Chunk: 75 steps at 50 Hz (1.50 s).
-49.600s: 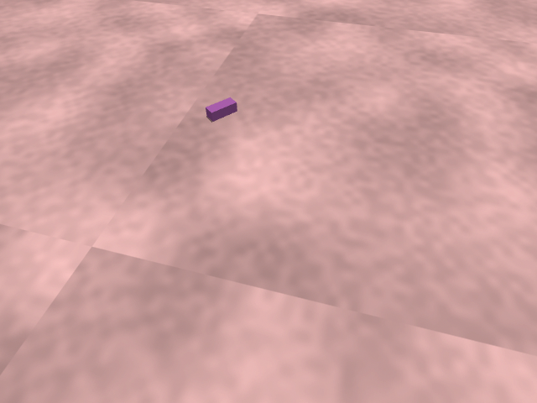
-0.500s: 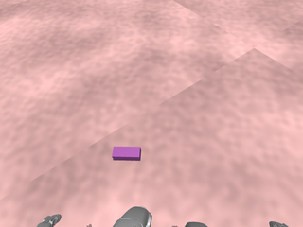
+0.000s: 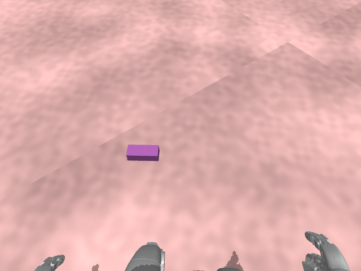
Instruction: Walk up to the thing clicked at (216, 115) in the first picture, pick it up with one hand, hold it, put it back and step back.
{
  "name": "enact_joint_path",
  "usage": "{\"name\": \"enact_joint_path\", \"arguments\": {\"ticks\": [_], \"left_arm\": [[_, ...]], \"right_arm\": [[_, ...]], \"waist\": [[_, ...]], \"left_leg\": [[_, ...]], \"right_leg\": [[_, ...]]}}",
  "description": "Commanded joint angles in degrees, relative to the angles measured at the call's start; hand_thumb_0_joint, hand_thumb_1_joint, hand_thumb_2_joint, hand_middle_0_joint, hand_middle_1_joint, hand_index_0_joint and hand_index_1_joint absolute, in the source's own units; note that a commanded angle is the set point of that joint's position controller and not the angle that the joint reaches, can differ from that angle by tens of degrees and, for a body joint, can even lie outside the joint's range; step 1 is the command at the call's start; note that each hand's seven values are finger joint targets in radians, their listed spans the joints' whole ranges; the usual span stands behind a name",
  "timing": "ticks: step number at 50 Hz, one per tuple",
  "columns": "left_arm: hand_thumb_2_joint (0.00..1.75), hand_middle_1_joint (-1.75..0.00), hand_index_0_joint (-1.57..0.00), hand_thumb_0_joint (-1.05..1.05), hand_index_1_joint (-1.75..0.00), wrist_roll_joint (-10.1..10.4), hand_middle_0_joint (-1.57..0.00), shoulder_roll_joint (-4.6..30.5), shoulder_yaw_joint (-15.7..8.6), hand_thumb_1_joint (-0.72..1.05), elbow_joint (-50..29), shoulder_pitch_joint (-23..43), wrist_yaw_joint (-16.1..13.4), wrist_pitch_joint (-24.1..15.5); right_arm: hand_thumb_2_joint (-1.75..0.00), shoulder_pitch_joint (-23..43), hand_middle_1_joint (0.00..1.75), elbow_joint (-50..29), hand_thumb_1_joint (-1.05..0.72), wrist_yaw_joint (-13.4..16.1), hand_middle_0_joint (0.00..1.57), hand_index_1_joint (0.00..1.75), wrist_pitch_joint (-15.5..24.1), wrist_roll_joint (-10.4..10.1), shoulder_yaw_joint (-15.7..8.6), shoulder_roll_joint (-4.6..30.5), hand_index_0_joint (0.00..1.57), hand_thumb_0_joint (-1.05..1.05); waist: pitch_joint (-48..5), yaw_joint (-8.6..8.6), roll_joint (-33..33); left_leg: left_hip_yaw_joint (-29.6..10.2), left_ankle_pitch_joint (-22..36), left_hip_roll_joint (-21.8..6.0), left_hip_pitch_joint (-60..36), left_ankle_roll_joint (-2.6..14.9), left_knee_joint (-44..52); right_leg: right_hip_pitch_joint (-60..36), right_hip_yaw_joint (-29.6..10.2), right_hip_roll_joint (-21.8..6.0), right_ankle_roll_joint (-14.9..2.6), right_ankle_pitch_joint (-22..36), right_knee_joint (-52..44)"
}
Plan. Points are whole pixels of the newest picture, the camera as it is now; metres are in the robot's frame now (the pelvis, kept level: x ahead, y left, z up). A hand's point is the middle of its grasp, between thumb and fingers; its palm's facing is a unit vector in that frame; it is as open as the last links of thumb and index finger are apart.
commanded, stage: step back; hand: left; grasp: from above
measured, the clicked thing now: (143, 152) +0.74 +0.28 -0.72
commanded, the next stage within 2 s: stand in 1.86 s
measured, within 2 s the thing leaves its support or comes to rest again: neither
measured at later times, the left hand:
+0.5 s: hand out of the picture -0.07 +0.27 -0.14, palm faces +0.07 -0.92 -0.39, open 7.4 cm
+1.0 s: hand out of the picture -0.27 +0.25 -0.12, palm faces +0.09 -0.89 -0.44, open 7.4 cm
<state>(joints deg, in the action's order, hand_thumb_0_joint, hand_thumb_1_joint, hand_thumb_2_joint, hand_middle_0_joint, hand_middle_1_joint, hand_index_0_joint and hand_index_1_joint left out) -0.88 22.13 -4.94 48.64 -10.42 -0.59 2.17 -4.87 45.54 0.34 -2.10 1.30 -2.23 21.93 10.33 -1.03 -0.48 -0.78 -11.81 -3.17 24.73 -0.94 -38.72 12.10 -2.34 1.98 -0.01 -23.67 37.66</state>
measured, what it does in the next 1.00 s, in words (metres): walks backwards: left foot, then right foot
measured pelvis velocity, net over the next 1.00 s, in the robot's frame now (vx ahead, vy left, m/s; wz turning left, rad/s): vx -0.32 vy -0.04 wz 0.08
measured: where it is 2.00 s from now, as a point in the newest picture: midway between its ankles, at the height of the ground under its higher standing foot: outside the picture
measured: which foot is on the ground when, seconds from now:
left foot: down 0.00-0.02, up 0.04-0.32, down 0.34-0.70, up 0.72-1.00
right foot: down 0.00-0.34, up 0.36-0.66, down 0.68-1.00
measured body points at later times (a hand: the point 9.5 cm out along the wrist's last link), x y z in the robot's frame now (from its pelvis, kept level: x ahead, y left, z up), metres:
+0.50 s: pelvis -0.17 +0.00 +0.01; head -0.12 +0.02 +0.46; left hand -0.08 +0.32 -0.11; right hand -0.06 -0.30 -0.10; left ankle -0.14 +0.11 -0.72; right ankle -0.17 -0.14 -0.63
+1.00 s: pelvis -0.32 -0.04 +0.01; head -0.30 -0.05 +0.46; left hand -0.28 +0.29 -0.09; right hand -0.24 -0.35 -0.12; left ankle -0.34 +0.09 -0.71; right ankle -0.29 -0.15 -0.72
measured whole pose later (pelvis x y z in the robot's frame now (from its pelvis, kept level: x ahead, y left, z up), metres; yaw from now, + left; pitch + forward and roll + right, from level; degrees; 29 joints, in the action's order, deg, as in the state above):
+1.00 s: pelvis -0.32 -0.04 +0.01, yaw +5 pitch -3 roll +1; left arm -2.7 21.9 -4.3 50.9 -13.1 0.2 0.0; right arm -14.3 55.6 -0.6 -2.4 2.1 -3.5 22.6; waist 4.9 -1.7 -1.5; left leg -2.9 -28.0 1.1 15.1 -0.5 -40.7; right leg 15.9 3.5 -1.9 -2.0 -19.3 37.5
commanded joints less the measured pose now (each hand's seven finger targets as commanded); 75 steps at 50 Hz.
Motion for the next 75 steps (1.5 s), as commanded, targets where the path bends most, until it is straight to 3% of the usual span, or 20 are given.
{"name": "enact_joint_path", "arguments": {"ticks": [1, 2, 5, 12, 15, 19, 22, 28, 33, 35, 36, 40, 46, 50, 53, 62, 63, 65, 66, 75], "left_arm": [[0.90, -0.30, -0.20, 0.00, -0.30, -1.38, -0.20, 21.02, -5.75, 0.90, -4.25, -3.08, -0.22, -1.85], [0.90, -0.30, -0.20, 0.00, -0.30, -1.29, -0.20, 21.28, -5.65, 0.90, -6.10, -0.31, -0.54, -2.20], [0.90, -0.30, -0.20, 0.00, -0.30, -1.37, -0.20, 14.44, -4.00, 0.90, -7.08, 6.90, -1.06, -2.21], [0.90, -0.30, -0.20, 0.00, -0.30, -1.40, -0.20, 13.32, -3.29, 0.90, -7.34, -1.57, -2.06, -1.27], [0.90, -0.30, -0.20, 0.00, -0.30, -0.31, -0.20, 14.04, -2.58, 0.90, -8.60, 3.49, -1.62, -0.30], [0.90, -0.30, -0.20, 0.00, -0.30, -0.34, -0.20, 12.37, -2.92, 0.90, -8.08, 5.54, -2.48, 0.30], [0.90, -0.30, -0.20, 0.00, -0.30, 0.87, -0.20, 11.40, -2.78, 0.90, -4.67, -0.24, -1.86, 0.67], [0.90, -0.30, -0.20, 0.00, -0.30, -0.26, -0.20, 10.28, -1.96, 0.90, -4.59, 0.20, -0.65, -0.27], [0.90, -0.30, -0.20, 0.00, -0.30, -0.59, -0.20, 9.25, -2.05, 0.90, 1.00, -9.42, -0.21, -1.39], [0.90, -0.30, -0.20, 0.00, -0.30, -2.20, -0.20, 17.60, -4.53, 0.90, 0.01, -7.93, -0.31, -1.95], [0.90, -0.30, -0.20, 0.00, -0.30, -2.21, -0.20, 22.90, -5.33, 0.90, -2.27, -3.91, -0.56, -1.74], [0.90, -0.30, -0.20, 0.00, -0.30, -1.68, -0.20, 13.62, -3.22, 0.90, -3.52, 4.82, -1.06, -3.21], [0.90, -0.30, -0.20, 0.00, -0.30, -2.25, -0.20, 15.87, -4.00, 0.90, -1.29, -2.88, -0.26, -3.74], [0.90, -0.30, -0.20, 0.00, -0.30, -1.31, -0.20, 14.62, -2.47, 0.90, -1.31, -0.39, 0.44, -2.90], [0.90, -0.30, -0.20, 0.00, -0.30, -0.28, -0.20, 12.68, -2.22, 0.90, -0.53, 3.91, 0.58, -3.10], [0.90, -0.30, -0.20, 0.00, -0.30, -0.82, -0.20, 9.86, -2.17, 0.90, 4.78, -3.95, 1.14, -4.93], [0.90, -0.30, -0.20, 0.00, -0.30, -1.12, -0.20, 10.76, -2.48, 0.90, 5.62, -5.92, 0.73, -5.27], [0.90, -0.30, -0.20, 0.00, -0.30, -1.73, -0.20, 18.96, -4.27, 0.90, 5.55, -8.50, 0.30, -5.72], [0.90, -0.30, -0.20, 0.00, -0.30, -1.54, -0.20, 19.69, -4.44, 0.90, 3.49, -4.60, 0.32, -5.98], [0.90, -0.30, -0.20, 0.00, -0.30, -0.29, -0.20, 13.65, -1.84, 0.90, 3.04, 0.11, -0.19, -6.47]], "right_arm": [[-0.90, 1.20, 0.30, -4.92, -0.90, 1.54, 0.20, 0.30, -0.24, -1.36, -3.29, 9.88, 0.20, 0.00], [-0.90, 1.27, 0.30, -4.21, -0.90, 1.90, 0.20, 0.30, -0.49, -1.17, -4.16, 12.03, 0.20, 0.00], [-0.90, -4.87, 0.30, -0.94, -0.90, 1.69, 0.20, 0.30, 0.07, -1.78, -3.65, 11.26, 0.20, 0.00], [-0.90, -3.46, 0.30, -1.86, -0.90, 1.41, 0.20, 0.30, 0.75, -0.38, -3.22, 9.98, 0.20, 0.00], [-0.90, -10.99, 0.30, 1.15, -0.90, 1.00, 0.20, 0.30, 0.98, -0.07, -3.96, 9.80, 0.20, 0.00], [-0.90, -4.66, 0.30, -0.74, -0.90, 0.43, 0.20, 0.30, 1.41, 0.98, -6.35, 21.21, 0.20, 0.00], [-0.90, 1.40, 0.30, -1.48, -0.90, 1.34, 0.20, 0.30, 1.62, 1.14, -3.89, 14.41, 0.20, 0.00], [-0.90, -4.20, 0.30, -1.11, -0.90, 1.07, 0.20, 0.30, 0.99, 0.85, -4.27, 13.64, 0.20, 0.00], [-0.90, -0.52, 0.30, -1.30, -0.90, 0.75, 0.20, 0.30, -0.63, -0.02, -4.34, 15.50, 0.20, 0.00], [-0.90, -1.41, 0.30, -3.01, -0.90, 0.51, 0.20, 0.30, -0.37, -0.36, -2.33, 8.60, 0.20, 0.00], [-0.90, 3.05, 0.30, -3.57, -0.90, 1.69, 0.20, 0.30, -0.50, -0.19, -3.37, 10.25, 0.20, 0.00], [-0.90, -4.13, 0.30, 1.33, -0.90, 1.24, 0.20, 0.30, 0.49, -0.89, -3.30, 11.02, 0.20, 0.00], [-0.90, -0.72, 0.30, 1.77, -0.90, -0.19, 0.20, 0.30, 1.80, 0.93, -3.58, 11.12, 0.20, 0.00], [-0.90, -8.59, 0.30, 6.65, -0.90, -0.57, 0.20, 0.30, 3.56, 0.56, -4.00, 9.85, 0.20, 0.00], [-0.90, -8.91, 0.30, 6.54, -0.90, -0.56, 0.20, 0.30, 4.19, 0.84, -5.70, 18.68, 0.20, 0.00], [-0.90, -3.12, 0.30, 5.07, -0.90, -1.00, 0.20, 0.30, 3.39, 0.39, -4.11, 13.46, 0.20, 0.00], [-0.90, -3.69, 0.30, 4.79, -0.90, -0.91, 0.20, 0.30, 3.08, 0.04, -3.28, 10.84, 0.20, 0.00], [-0.90, -1.56, 0.30, 3.34, -0.90, -0.14, 0.20, 0.30, 2.79, 0.20, -2.60, 8.33, 0.20, 0.00], [-0.90, -3.24, 0.30, 4.13, -0.90, 0.27, 0.20, 0.30, 2.92, 0.34, -3.56, 11.36, 0.20, 0.00], [-0.90, -6.61, 0.30, 7.68, -0.90, -0.32, 0.20, 0.30, 3.59, 0.22, -2.79, 8.20, 0.20, 0.00]], "waist": [[-11.21, -2.14, 15.59], [-7.57, -1.81, 13.43], [-7.28, 2.89, 7.28], [-12.07, -2.70, 10.51], [-14.46, 1.69, 10.61], [-10.18, 3.76, -10.99], [-8.77, -1.46, -5.74], [-12.61, 2.87, -9.52], [-17.90, -1.29, -11.04], [-11.33, -1.09, 11.87], [-7.93, -4.82, 14.97], [-7.09, 1.94, 5.57], [-6.33, -4.09, 10.61], [-8.75, 0.54, 7.76], [-5.46, 3.12, -7.77], [-6.52, -1.24, -8.57], [-7.37, -2.57, -4.57], [-4.96, -4.49, 10.31], [-2.30, -3.05, 5.83], [-9.47, -0.33, 8.35]], "left_leg": [[-4.58, -21.78, 8.97, 6.22, 1.17, -18.60], [-10.46, -23.35, 6.91, 2.80, 0.51, -28.19], [-9.25, -15.53, 10.56, 2.31, 0.93, -32.49], [-3.22, -19.09, 6.18, 1.75, 0.11, -7.95], [1.20, -5.77, 5.03, -11.09, 1.99, 11.97], [-31.96, 12.88, -21.18, -1.63, 20.07, 21.37], [-13.92, 16.44, -11.80, -4.48, 13.92, 16.81], [-13.41, 17.16, -11.27, -21.26, 15.69, 13.55], [-8.58, 10.47, -8.75, -13.32, 10.07, 7.72], [-2.48, -16.07, 5.75, 11.93, 2.17, -6.72], [-8.62, -23.78, 6.93, 6.45, 0.32, -18.78], [-8.16, -11.92, 8.63, 3.13, 0.43, -27.23], [-3.41, -18.10, 3.74, 4.18, -0.33, -5.42], [2.37, -8.02, 5.35, -16.72, 2.24, 18.28], [-30.98, -36.71, -15.59, -11.39, 15.10, 26.98], [-9.77, -15.80, -6.34, -3.70, 8.43, 15.28], [-7.31, -16.09, -3.77, 0.78, 6.24, 9.47], [-3.34, -22.66, 6.02, 12.02, 2.33, -13.58], [-8.89, -20.95, 3.87, 10.22, 2.18, -17.10], [0.81, -9.44, 1.80, -6.22, 1.11, 0.45]], "right_leg": [[3.03, -28.29, -24.35, -15.89, 16.13, -19.39], [12.82, -31.82, -27.60, -18.42, 17.14, -20.63], [8.71, -11.48, -15.14, -11.66, 28.62, -12.98], [-9.11, -11.27, -16.52, -12.28, 38.01, -7.08], [-2.72, -9.40, -15.10, -9.23, 32.94, -2.35], [11.03, -7.87, 2.89, -0.67, -15.18, 31.49], [13.50, -8.50, 3.72, -1.08, -5.79, 39.12], [14.27, -2.38, 0.65, 2.31, -7.66, 17.28], [-3.91, 3.86, -0.61, -1.76, 5.67, -15.21], [-7.90, -22.31, -15.95, -7.32, -0.45, -19.20], [10.13, -32.34, -27.93, -17.01, -0.39, -23.60], [6.56, -9.26, -14.44, -9.88, 17.89, -14.02], [-3.45, -16.31, -17.33, -11.47, -14.94, -19.37], [4.45, -8.02, -13.88, -7.97, -4.29, -12.80], [16.05, 2.47, -3.50, -0.92, -8.56, 9.31], [-4.16, 6.38, -0.16, -1.61, 5.42, -10.07], [-10.35, 3.88, -0.61, -2.10, 5.21, -12.19], [-6.12, -31.37, -22.95, -10.97, -21.54, -27.81], [-1.26, -34.17, -26.58, -14.82, -19.37, -27.65], [-1.56, -5.26, -16.54, -9.14, 35.84, -13.15]]}}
